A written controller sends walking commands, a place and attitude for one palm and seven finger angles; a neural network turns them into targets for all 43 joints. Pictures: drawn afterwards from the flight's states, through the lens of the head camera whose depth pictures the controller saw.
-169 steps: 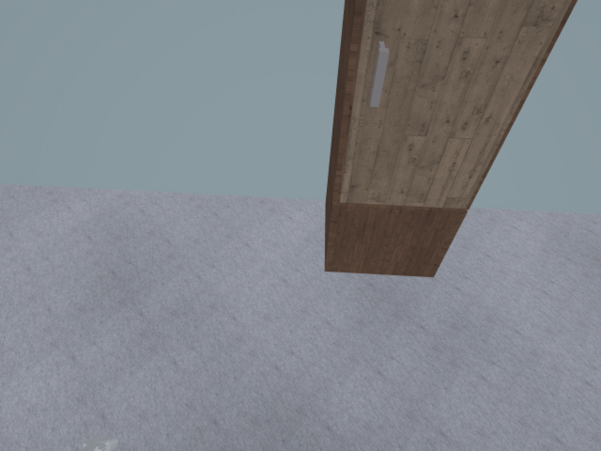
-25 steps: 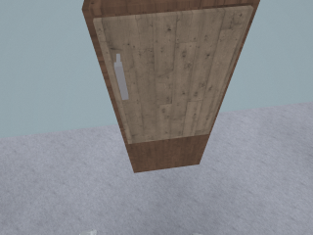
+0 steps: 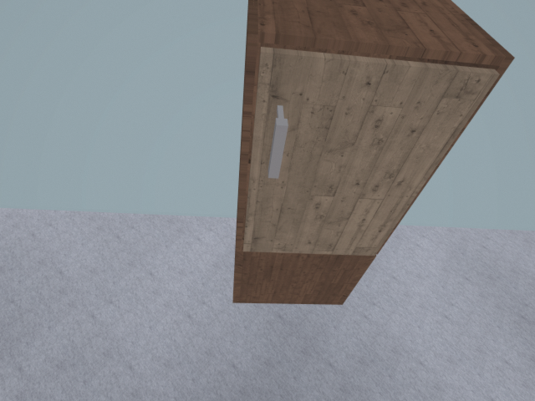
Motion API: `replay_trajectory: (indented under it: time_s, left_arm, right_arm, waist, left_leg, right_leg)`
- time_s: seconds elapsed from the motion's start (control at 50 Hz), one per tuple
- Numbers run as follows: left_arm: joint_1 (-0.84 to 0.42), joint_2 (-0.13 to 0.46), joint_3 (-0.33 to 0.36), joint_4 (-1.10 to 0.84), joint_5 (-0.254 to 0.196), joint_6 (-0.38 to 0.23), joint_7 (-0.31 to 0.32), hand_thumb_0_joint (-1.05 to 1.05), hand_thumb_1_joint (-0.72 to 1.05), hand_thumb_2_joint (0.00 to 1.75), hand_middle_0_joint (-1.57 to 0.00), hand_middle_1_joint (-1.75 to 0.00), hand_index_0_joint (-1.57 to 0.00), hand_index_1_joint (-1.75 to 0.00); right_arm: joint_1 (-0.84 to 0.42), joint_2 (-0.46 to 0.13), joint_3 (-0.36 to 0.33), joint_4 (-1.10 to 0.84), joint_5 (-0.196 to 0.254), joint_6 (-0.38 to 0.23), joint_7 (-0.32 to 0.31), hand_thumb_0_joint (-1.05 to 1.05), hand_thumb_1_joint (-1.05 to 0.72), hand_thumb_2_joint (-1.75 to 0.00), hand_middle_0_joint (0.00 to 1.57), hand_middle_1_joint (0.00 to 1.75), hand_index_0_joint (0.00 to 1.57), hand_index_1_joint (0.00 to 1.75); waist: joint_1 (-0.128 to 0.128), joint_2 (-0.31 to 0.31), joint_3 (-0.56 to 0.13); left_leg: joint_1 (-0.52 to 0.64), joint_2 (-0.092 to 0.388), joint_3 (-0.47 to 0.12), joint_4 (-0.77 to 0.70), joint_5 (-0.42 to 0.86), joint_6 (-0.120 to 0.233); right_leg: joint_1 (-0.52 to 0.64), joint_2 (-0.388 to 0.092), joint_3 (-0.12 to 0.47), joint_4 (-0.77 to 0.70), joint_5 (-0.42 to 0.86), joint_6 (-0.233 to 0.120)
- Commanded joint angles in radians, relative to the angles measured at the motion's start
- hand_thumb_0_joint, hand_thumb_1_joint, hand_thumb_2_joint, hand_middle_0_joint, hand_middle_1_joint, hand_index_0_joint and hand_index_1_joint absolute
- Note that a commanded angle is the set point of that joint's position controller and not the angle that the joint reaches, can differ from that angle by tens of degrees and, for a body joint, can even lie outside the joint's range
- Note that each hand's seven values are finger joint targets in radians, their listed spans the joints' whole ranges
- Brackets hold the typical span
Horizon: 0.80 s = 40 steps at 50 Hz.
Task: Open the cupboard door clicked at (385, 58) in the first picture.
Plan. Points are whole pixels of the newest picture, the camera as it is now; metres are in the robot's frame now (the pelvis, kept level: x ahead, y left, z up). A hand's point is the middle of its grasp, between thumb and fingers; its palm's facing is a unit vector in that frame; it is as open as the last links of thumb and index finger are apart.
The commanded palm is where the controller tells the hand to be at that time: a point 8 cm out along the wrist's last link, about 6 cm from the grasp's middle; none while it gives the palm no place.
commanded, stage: come to a stop and stand still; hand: left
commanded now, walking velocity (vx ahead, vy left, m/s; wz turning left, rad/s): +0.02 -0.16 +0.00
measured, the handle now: (276, 142) +0.54 +0.04 +0.09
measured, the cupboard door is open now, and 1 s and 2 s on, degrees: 0 0 0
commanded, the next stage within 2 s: look again from close up in 0.76 s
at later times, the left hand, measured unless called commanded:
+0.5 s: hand out of the picture +0.00 +0.11 -0.17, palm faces +0.00 -0.98 -0.22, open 7.2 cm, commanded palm none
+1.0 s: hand out of the picture -0.05 +0.08 -0.19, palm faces +0.04 -0.99 -0.14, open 7.3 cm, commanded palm none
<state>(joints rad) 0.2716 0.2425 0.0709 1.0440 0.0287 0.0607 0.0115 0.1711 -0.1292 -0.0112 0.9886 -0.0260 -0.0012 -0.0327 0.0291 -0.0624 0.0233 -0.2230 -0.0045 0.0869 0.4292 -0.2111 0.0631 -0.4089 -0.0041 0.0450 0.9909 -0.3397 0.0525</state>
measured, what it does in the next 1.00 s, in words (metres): steps on the spot: right foot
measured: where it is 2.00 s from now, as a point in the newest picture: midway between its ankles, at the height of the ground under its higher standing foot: outside the picture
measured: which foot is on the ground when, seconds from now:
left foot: down 0.00-1.00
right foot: up 0.00-0.36, down 0.38-1.00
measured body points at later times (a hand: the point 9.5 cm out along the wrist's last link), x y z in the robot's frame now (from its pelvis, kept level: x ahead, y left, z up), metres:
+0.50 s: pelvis -0.03 -0.07 +0.00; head -0.04 -0.08 +0.45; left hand +0.00 +0.16 -0.16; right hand -0.09 -0.28 -0.17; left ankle +0.01 +0.07 -0.74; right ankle -0.05 -0.17 -0.74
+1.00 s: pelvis -0.01 -0.06 -0.01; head +0.00 -0.06 +0.44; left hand -0.05 +0.13 -0.17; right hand +0.00 -0.29 -0.17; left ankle +0.00 +0.06 -0.74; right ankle -0.05 -0.17 -0.74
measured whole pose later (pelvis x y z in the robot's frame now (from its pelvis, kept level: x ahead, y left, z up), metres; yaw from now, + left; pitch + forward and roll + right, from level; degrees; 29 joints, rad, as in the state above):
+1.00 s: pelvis -0.01 -0.06 -0.01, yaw +0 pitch +0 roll -2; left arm 0.37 0.07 -0.01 1.12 0.03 -0.04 0.05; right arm 0.28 -0.16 -0.02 1.08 -0.02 -0.01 -0.03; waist 0.00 0.03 0.03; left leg -0.28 0.05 0.02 0.57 -0.27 -0.01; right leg -0.16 0.03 -0.05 0.49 -0.32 -0.02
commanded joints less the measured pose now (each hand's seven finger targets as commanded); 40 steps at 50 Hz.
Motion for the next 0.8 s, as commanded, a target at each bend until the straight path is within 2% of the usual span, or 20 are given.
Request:
replay_trajectory:
  time_s: [0.0,0.06,0.12,0.18,0.2,0.26,0.3,0.32,0.34,0.36,0.38,0.4,0.42,0.44,0.48,0.5,0.56,0.64,0.78]
  left_arm:
    - [0.046,0.048,0.016,-0.031,-0.002,-0.012,-0.004,0.0,0.9,0.9,-0.2,-0.3,-0.2,-0.3]
    - [0.049,0.025,0.012,-0.026,-0.002,-0.007,-0.004,0.0,0.9,0.9,-0.2,-0.3,-0.2,-0.3]
    - [0.045,0.004,0.0,-0.018,-0.007,-0.007,-0.005,0.0,0.9,0.9,-0.2,-0.3,-0.2,-0.3]
    - [0.033,-0.022,-0.015,-0.002,-0.01,-0.01,-0.001,0.0,0.9,0.9,-0.2,-0.3,-0.2,-0.3]
    - [0.007,-0.027,-0.021,-0.001,-0.011,-0.014,-0.001,0.0,0.9,0.9,-0.2,-0.3,-0.2,-0.3]
    - [0.058,-0.045,-0.028,0.029,-0.017,-0.021,0.007,0.0,0.9,0.9,-0.2,-0.3,-0.2,-0.3]
    - [0.105,-0.042,-0.032,0.055,-0.015,-0.034,0.013,0.0,0.9,0.9,-0.2,-0.3,-0.2,-0.3]
    - [0.111,-0.019,-0.032,0.065,-0.013,-0.045,0.019,0.0,0.9,0.9,-0.2,-0.3,-0.2,-0.3]
    - [0.088,0.009,-0.035,0.062,-0.013,-0.056,0.025,0.0,0.9,0.9,-0.2,-0.3,-0.2,-0.3]
    - [0.055,0.037,-0.037,0.054,-0.016,-0.06,0.026,0.0,0.9,0.9,-0.2,-0.3,-0.2,-0.3]
    - [0.043,0.048,-0.032,0.057,-0.017,-0.067,0.026,0.0,0.9,0.9,-0.2,-0.3,-0.2,-0.3]
    - [0.028,0.033,-0.037,0.054,-0.017,-0.067,0.027,0.0,0.9,0.9,-0.2,-0.3,-0.2,-0.3]
    - [0.012,0.011,-0.042,0.052,-0.019,-0.067,0.027,0.0,0.9,0.9,-0.2,-0.3,-0.2,-0.3]
    - [0.013,0.0,-0.045,0.05,-0.022,-0.067,0.026,0.0,0.9,0.9,-0.2,-0.3,-0.2,-0.3]
    - [0.029,-0.011,-0.046,0.048,-0.026,-0.07,0.026,0.0,0.9,0.9,-0.2,-0.3,-0.2,-0.3]
    - [0.031,-0.011,-0.045,0.045,-0.024,-0.067,0.028,0.0,0.9,0.9,-0.2,-0.3,-0.2,-0.3]
    - [0.048,-0.015,-0.042,0.045,-0.024,-0.065,0.028,0.0,0.9,0.9,-0.2,-0.3,-0.2,-0.3]
    - [0.073,-0.03,-0.042,0.051,-0.025,-0.068,0.028,0.0,0.9,0.9,-0.2,-0.3,-0.2,-0.3]
    - [0.113,-0.053,-0.046,0.072,-0.024,-0.075,0.029,0.0,0.9,0.9,-0.2,-0.3,-0.2,-0.3]
  right_arm:
    - [0.118,-0.182,-0.054,0.003,0.009,-0.022,-0.035,0.0,-0.9,-0.9,0.2,0.3,0.2,0.3]
    - [0.157,-0.188,-0.057,0.028,0.007,-0.019,-0.038,0.0,-0.9,-0.9,0.2,0.3,0.2,0.3]
    - [0.164,-0.187,-0.055,0.051,0.007,-0.015,-0.035,0.0,-0.9,-0.9,0.2,0.3,0.2,0.3]
    - [0.155,-0.185,-0.056,0.076,0.006,-0.009,-0.027,0.0,-0.9,-0.9,0.2,0.3,0.2,0.3]
    - [0.166,-0.174,-0.053,0.087,0.005,-0.009,-0.025,0.0,-0.9,-0.9,0.2,0.3,0.2,0.3]
    - [0.145,-0.18,-0.056,0.103,0.005,-0.005,-0.015,0.0,-0.9,-0.9,0.2,0.3,0.2,0.3]
    - [0.136,-0.157,-0.054,0.115,0.012,-0.004,-0.01,0.0,-0.9,-0.9,0.2,0.3,0.2,0.3]
    - [0.153,-0.124,-0.049,0.122,0.017,-0.004,-0.005,0.0,-0.9,-0.9,0.2,0.3,0.2,0.3]
    - [0.163,-0.079,-0.038,0.121,0.024,-0.003,-0.001,0.0,-0.9,-0.9,0.2,0.3,0.2,0.3]
    - [0.172,-0.048,-0.026,0.123,0.022,-0.002,0.006,0.0,-0.9,-0.9,0.2,0.3,0.2,0.3]
    - [0.156,-0.038,-0.021,0.125,0.011,0.01,0.006,0.0,-0.9,-0.9,0.2,0.3,0.2,0.3]
    - [0.16,-0.047,-0.021,0.128,0.006,0.017,0.006,0.0,-0.9,-0.9,0.2,0.3,0.2,0.3]
    - [0.19,-0.046,-0.017,0.145,0.004,0.015,0.005,0.0,-0.9,-0.9,0.2,0.3,0.2,0.3]
    - [0.217,-0.041,-0.014,0.161,0.005,0.011,0.005,0.0,-0.9,-0.9,0.2,0.3,0.2,0.3]
    - [0.233,-0.048,-0.013,0.173,0.007,0.007,0.002,0.0,-0.9,-0.9,0.2,0.3,0.2,0.3]
    - [0.235,-0.047,-0.014,0.174,0.008,0.01,0.001,0.0,-0.9,-0.9,0.2,0.3,0.2,0.3]
    - [0.23,-0.041,-0.013,0.174,0.007,0.014,0.0,0.0,-0.9,-0.9,0.2,0.3,0.2,0.3]
    - [0.232,-0.033,-0.011,0.175,0.009,0.008,-0.004,0.0,-0.9,-0.9,0.2,0.3,0.2,0.3]
    - [0.202,-0.039,-0.013,0.168,0.014,-0.002,-0.013,0.0,-0.9,-0.9,0.2,0.3,0.2,0.3]
  waist:
    - [-0.051,0.119,-0.024]
    - [-0.065,0.161,-0.037]
    - [-0.067,0.197,-0.042]
    - [-0.067,0.224,-0.035]
    - [-0.077,0.207,-0.016]
    - [-0.045,0.232,-0.014]
    - [-0.012,0.181,-0.001]
    - [-0.013,0.113,0.004]
    - [-0.03,0.027,0.028]
    - [-0.042,-0.013,0.036]
    - [-0.036,-0.157,0.073]
    - [-0.039,-0.177,0.116]
    - [-0.053,-0.127,0.14]
    - [-0.058,-0.076,0.129]
    - [-0.052,-0.028,0.108]
    - [-0.049,-0.04,0.123]
    - [-0.045,-0.01,0.146]
    - [-0.041,0.035,0.129]
    - [-0.034,0.061,0.077]
  left_leg:
    - [0.189,0.32,-0.262,-0.201,0.251,0.05]
    - [0.22,0.317,-0.243,-0.185,0.333,0.061]
    - [0.222,0.307,-0.231,-0.18,0.342,0.079]
    - [0.168,0.286,-0.219,-0.194,0.21,0.083]
    - [0.138,0.278,-0.237,-0.196,0.2,0.084]
    - [0.051,0.261,-0.243,-0.207,0.04,0.071]
    - [-0.033,0.219,-0.208,-0.159,-0.019,0.031]
    - [-0.084,0.17,-0.162,-0.109,-0.052,-0.012]
    - [-0.113,0.112,-0.104,-0.056,-0.099,-0.052]
    - [-0.076,0.073,-0.07,-0.033,-0.101,-0.07]
    - [-0.04,0.061,-0.048,0.003,-0.086,-0.073]
    - [-0.018,0.07,-0.049,0.028,-0.068,-0.068]
    - [0.001,0.076,-0.052,0.022,-0.013,-0.067]
    - [0.017,0.079,-0.055,0.005,0.024,-0.067]
    - [0.023,0.087,-0.067,-0.022,0.045,-0.07]
    - [0.013,0.092,-0.065,-0.014,0.026,-0.072]
    - [0.01,0.091,-0.056,0.006,0.025,-0.076]
    - [0.013,0.097,-0.067,-0.008,0.062,-0.076]
    - [0.05,0.108,-0.078,-0.029,0.115,-0.075]
  right_leg:
    - [-0.114,-0.032,0.041,0.031,-0.002,0.011]
    - [-0.09,-0.035,0.022,-0.014,-0.034,0.014]
    - [-0.041,-0.041,-0.016,-0.111,-0.076,0.008]
    - [0.031,-0.045,-0.05,-0.227,-0.103,-0.006]
    - [0.065,-0.04,-0.057,-0.278,-0.113,-0.014]
    - [0.162,-0.03,-0.081,-0.411,-0.055,-0.032]
    - [0.287,-0.033,-0.095,-0.613,0.112,-0.036]
    - [0.347,-0.071,-0.049,-0.684,0.15,-0.042]
    - [0.314,-0.164,0.055,-0.724,0.078,-0.077]
    - [0.231,-0.221,0.092,-0.759,0.003,-0.107]
    - [0.129,-0.214,0.124,-0.811,-0.081,-0.119]
    - [0.065,-0.205,0.126,-0.837,-0.131,-0.125]
    - [0.05,-0.184,0.108,-0.818,-0.103,-0.126]
    - [0.067,-0.162,0.081,-0.789,-0.058,-0.122]
    - [0.099,-0.131,0.053,-0.757,-0.026,-0.11]
    - [0.091,-0.125,0.048,-0.767,-0.061,-0.108]
    - [0.062,-0.127,0.061,-0.781,-0.091,-0.109]
    - [0.099,-0.11,0.043,-0.752,-0.012,-0.105]
    - [0.155,-0.098,0.015,-0.714,0.127,-0.094]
